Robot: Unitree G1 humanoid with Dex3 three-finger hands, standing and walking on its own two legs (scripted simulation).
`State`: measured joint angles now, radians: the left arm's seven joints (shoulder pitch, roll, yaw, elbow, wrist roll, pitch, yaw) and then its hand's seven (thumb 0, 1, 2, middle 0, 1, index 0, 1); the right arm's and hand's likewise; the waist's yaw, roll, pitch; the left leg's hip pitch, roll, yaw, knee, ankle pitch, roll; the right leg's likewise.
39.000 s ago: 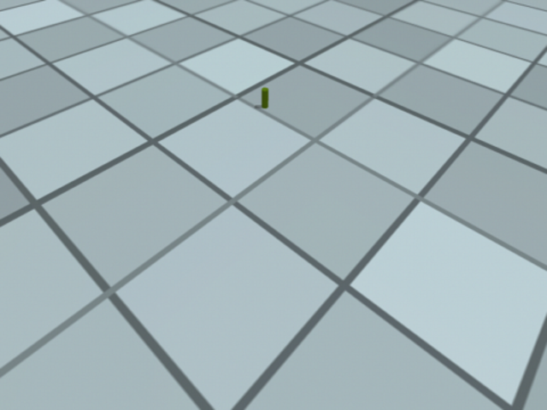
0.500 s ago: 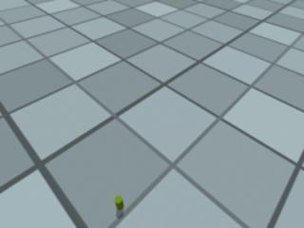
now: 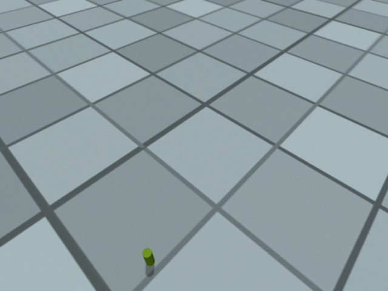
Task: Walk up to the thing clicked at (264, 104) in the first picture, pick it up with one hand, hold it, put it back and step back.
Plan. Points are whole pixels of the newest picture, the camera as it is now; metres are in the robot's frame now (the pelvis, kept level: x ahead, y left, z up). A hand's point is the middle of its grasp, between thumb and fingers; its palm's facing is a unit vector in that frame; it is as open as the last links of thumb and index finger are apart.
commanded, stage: stand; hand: left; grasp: from above
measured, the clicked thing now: (148, 257) +0.42 +0.21 -0.72
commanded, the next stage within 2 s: step back in 1.26 s
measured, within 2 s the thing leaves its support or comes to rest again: neither
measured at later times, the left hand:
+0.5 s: hand out of the picture +0.09 +0.23 -0.16, palm faces +0.01 -0.95 -0.32, open 7.4 cm
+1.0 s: hand out of the picture +0.09 +0.24 -0.16, palm faces +0.00 -0.94 -0.33, open 7.4 cm
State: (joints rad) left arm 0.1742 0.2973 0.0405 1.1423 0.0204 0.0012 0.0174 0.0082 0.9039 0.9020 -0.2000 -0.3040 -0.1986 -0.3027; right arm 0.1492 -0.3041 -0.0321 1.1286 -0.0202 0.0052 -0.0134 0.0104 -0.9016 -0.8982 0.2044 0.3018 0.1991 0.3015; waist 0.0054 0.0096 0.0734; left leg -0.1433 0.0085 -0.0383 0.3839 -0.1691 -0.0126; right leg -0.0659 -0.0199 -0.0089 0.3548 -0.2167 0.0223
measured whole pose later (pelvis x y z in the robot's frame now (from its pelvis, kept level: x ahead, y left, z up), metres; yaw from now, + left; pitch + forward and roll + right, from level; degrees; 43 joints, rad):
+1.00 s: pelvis +0.02 -0.01 +0.00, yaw +0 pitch -3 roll +0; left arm 0.11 0.33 0.03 1.12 0.01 -0.01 0.00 0.01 0.90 0.90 -0.20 -0.30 -0.20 -0.30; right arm 0.11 -0.33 -0.01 1.14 -0.01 -0.01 -0.01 0.01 -0.90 -0.90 0.20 0.30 0.20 0.30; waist 0.00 0.00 0.06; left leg -0.13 0.02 -0.03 0.34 -0.17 -0.03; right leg -0.06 -0.01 -0.01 0.32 -0.22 0.01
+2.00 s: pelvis -0.13 +0.00 -0.03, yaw -4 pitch -3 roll +0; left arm 0.16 0.35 0.07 0.89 0.02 0.04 -0.01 0.01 0.90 0.90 -0.20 -0.30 -0.20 -0.30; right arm 0.12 -0.39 -0.04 0.89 -0.01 0.06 -0.02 0.01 -0.90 -0.90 0.21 0.30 0.20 0.30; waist -0.01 0.04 0.18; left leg -0.48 -0.03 -0.09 0.86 -0.43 0.00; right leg -0.25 0.04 0.03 0.68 -0.38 -0.03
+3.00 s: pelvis -0.47 +0.00 -0.01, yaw -4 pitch -2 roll +3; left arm 0.27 0.36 0.08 0.85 0.05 0.06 0.00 0.01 0.90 0.90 -0.20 -0.30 -0.20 -0.30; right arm 0.22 -0.41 -0.06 0.88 -0.01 0.06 -0.02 0.01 -0.90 -0.90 0.21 0.30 0.20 0.30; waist 0.03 0.01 0.11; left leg -0.52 -0.11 -0.12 1.12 -0.43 -0.03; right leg -0.26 -0.04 0.00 0.61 -0.32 -0.03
